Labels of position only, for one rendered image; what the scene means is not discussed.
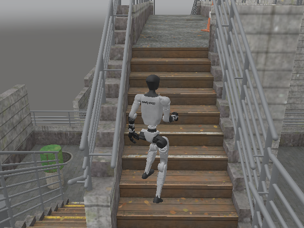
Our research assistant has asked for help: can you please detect stairs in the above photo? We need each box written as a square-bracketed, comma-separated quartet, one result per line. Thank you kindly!
[26, 201, 87, 228]
[116, 47, 238, 228]

